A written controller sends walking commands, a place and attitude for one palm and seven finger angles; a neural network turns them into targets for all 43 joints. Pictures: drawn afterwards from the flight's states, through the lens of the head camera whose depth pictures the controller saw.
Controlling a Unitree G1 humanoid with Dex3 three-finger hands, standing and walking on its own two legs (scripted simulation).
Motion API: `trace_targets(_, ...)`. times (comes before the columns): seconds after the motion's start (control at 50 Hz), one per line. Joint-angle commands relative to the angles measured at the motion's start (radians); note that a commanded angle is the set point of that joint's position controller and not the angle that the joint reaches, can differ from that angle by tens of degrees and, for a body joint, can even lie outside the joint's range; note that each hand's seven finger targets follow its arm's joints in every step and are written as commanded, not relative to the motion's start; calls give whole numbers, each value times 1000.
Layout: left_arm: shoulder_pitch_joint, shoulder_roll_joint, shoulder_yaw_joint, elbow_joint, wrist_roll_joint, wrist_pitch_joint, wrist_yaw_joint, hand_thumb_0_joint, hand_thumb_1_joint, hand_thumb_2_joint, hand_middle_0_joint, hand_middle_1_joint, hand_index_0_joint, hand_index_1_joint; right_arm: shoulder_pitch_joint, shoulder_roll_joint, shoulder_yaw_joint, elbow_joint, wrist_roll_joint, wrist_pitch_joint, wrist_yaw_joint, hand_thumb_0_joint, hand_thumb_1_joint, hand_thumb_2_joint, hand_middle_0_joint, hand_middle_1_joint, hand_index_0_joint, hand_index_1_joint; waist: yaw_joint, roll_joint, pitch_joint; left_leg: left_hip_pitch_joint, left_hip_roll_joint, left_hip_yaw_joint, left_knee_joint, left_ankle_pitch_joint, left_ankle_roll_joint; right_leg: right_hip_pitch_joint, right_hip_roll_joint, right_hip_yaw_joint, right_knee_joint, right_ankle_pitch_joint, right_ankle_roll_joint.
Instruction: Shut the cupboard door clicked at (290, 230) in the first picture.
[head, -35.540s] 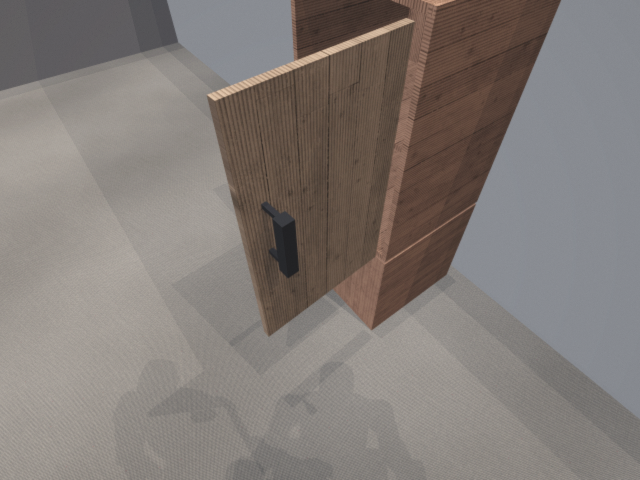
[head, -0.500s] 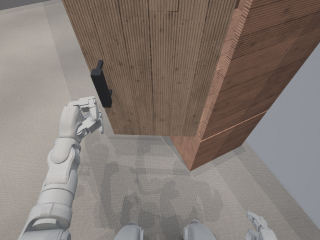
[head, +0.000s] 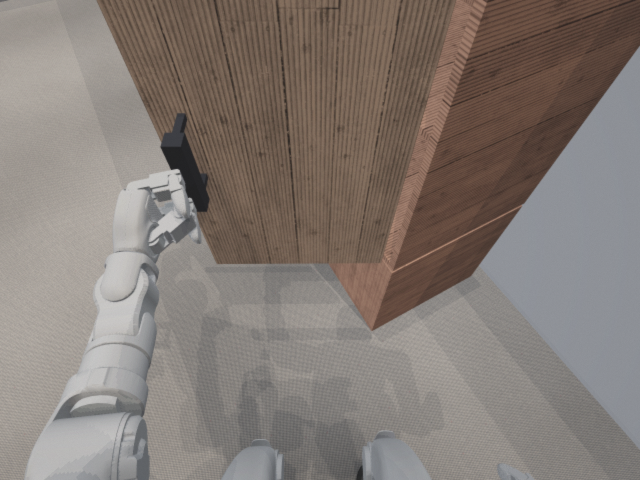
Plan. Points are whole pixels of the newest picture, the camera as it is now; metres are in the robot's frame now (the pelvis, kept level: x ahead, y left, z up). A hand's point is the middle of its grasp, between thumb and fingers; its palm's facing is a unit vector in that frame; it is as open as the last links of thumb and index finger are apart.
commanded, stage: bring the fist close to the handle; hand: left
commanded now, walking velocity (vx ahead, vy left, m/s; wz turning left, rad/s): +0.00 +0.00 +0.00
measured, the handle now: (190, 164) +0.52 +0.18 +0.06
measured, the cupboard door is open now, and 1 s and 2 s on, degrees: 62 46 35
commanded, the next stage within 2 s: push the door shut along its arc in 0.02 s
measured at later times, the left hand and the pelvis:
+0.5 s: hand (195, 197) +0.45 +0.16 +0.07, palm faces -0.09 -1.00 -0.02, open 3.1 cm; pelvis -0.01 +0.00 -0.01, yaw +1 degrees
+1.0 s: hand (228, 157) +0.52 +0.13 +0.07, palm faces -0.22 -0.97 -0.03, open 3.1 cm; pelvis -0.01 +0.01 -0.03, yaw -1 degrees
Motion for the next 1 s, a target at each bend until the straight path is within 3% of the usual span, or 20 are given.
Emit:
trace_targets(0.0,-361,147,-4,-209,-9,-68,-14,0,900,900,-1300,-1500,-1300,-1500,42,-139,-54,-102,0,-44,-6,0,-900,-900,200,300,200,300,-6,3,-395,171,-17,-23,-154,241,10,270,26,3,-112,246,-24)
trace_targets(0.04,-389,125,-25,-214,-8,-61,-8,0,900,900,-1300,-1500,-1300,-1500,47,-141,-55,-102,0,-45,-5,0,-900,-900,200,300,200,300,-15,11,-384,192,-16,-32,-156,252,9,242,29,-7,-110,240,-26)
trace_targets(0.08,-343,144,4,-194,-9,-52,2,0,900,900,-1300,-1500,-1300,-1500,42,-142,-54,-105,-1,-42,-2,0,-900,-900,200,300,200,300,1,-8,-377,175,-16,-27,-160,245,7,260,27,-5,-115,240,-25)
trace_targets(0.12,-383,133,-14,-196,0,-53,8,0,900,900,-1300,-1500,-1300,-1500,36,-139,-51,-106,-2,-38,-1,0,-900,-900,200,300,200,300,-13,-34,-358,153,-18,-24,-160,220,12,263,26,-1,-118,228,-21)
trace_targets(0.18,-489,199,16,-149,19,-64,6,0,900,900,-1300,-1500,-1300,-1500,36,-141,-46,-92,-2,-34,-10,0,-900,-900,200,300,200,300,-32,-32,-337,114,-20,-22,-147,171,17,248,21,15,-120,193,-17)
trace_targets(0.24,-538,257,52,-129,18,-85,-14,0,900,900,-1300,-1500,-1300,-1500,41,-149,-44,-95,-5,-33,-15,0,-900,-900,200,300,200,300,-24,-9,-392,129,-23,-29,-136,194,17,263,25,18,-102,213,-24)
trace_targets(0.32,-576,226,14,-34,8,-72,-68,0,900,900,-1300,-1500,-1300,-1500,49,-149,-40,-82,0,-33,-13,0,-900,-900,200,300,200,300,-44,-2,-401,125,-20,-32,-117,219,14,235,25,17,-89,241,-23)
trace_targets(0.38,-624,262,39,-10,-6,-66,-98,0,900,900,-1300,-1500,-1300,-1500,61,-160,-43,-78,3,-32,-14,0,-900,-900,200,300,200,300,-49,-3,-421,131,-17,-40,-104,227,15,215,27,16,-84,241,-25)
trace_targets(0.44,-725,241,0,20,-4,-56,-122,0,900,900,-1300,-1500,-1300,-1500,73,-163,-39,-71,3,-33,-16,0,-900,-900,200,300,200,300,-80,31,-396,122,-18,-50,-94,200,17,155,29,10,-77,202,-26)
trace_targets(0.46,-733,252,4,52,-5,-49,-125,0,900,900,-1300,-1500,-1300,-1500,76,-168,-39,-63,5,-31,-15,0,-900,-900,200,300,200,300,-90,5,-388,111,-14,-54,-92,183,18,145,30,12,-83,185,-24)
trace_targets(0.52,-775,278,13,50,0,-48,-142,0,900,900,-1300,-1500,-1300,-1500,98,-174,-42,-59,2,-33,-14,0,-900,-900,200,300,200,300,-92,19,-456,123,-14,-59,-77,212,20,152,30,14,-69,205,-25)
trace_targets(0.54,-784,278,10,46,-2,-49,-151,0,900,900,-1300,-1500,-1300,-1500,103,-176,-41,-64,0,-35,-13,0,-900,-900,200,300,200,300,-87,70,-480,145,-17,-61,-70,236,18,134,32,10,-56,212,-30)
trace_targets(0.64,-877,283,-9,113,5,-29,-169,0,900,900,-1300,-1500,-1300,-1500,134,-185,-39,-44,0,-34,-10,0,-900,-900,200,300,200,300,-132,33,-437,111,-12,-75,-57,194,25,78,38,6,-64,161,-27)
trace_targets(0.66,-890,316,14,131,10,-23,-170,0,900,900,-1300,-1500,-1300,-1500,137,-190,-38,-37,0,-32,-10,0,-900,-900,200,300,200,300,-134,33,-444,98,-8,-74,-53,181,26,75,37,10,-65,151,-24)
trace_targets(0.7,-939,306,-13,143,22,-12,-177,0,900,900,-1300,-1500,-1300,-1500,146,-191,-36,-34,0,-33,-10,0,-900,-900,200,300,200,300,-151,53,-439,94,-8,-79,-50,165,27,42,37,8,-62,127,-26)
trace_targets(0.76,-990,330,-3,155,27,-6,-179,0,900,900,-1300,-1500,-1300,-1500,166,-198,-34,-26,-5,-37,-8,0,-900,-900,200,300,200,300,-159,105,-472,137,-4,-93,-42,185,23,-4,40,-1,-51,120,-30)
trace_targets(0.86,-1008,425,66,187,49,13,-176,0,900,900,-1300,-1500,-1300,-1500,200,-199,-29,-32,-12,-30,0,0,-900,-900,200,300,200,300,-161,92,-519,95,0,-84,-15,242,28,31,44,4,-34,171,-26)
trace_targets(0.92,-1000,427,64,163,63,14,-181,0,900,900,-1300,-1500,-1300,-1500,214,-199,-31,-39,-16,-21,8,0,-900,-900,200,300,200,300,-149,132,-559,145,3,-90,-12,303,21,27,47,-2,-24,204,-30)
trace_targets(0.94,-1006,403,50,157,58,13,-184,0,900,900,-1300,-1500,-1300,-1500,220,-196,-33,-44,-17,-21,9,0,-900,-900,200,300,200,300,-161,119,-567,159,3,-89,-6,317,24,20,51,-4,-23,212,-28)
trace_targets(0.98,-1026,415,55,194,63,31,-187,0,900,900,-1300,-1500,-1300,-1500,224,-198,-32,-35,-16,-12,10,0,-900,-900,200,300,200,300,-169,111,-518,130,7,-88,-9,286,22,14,52,-5,-33,195,-26)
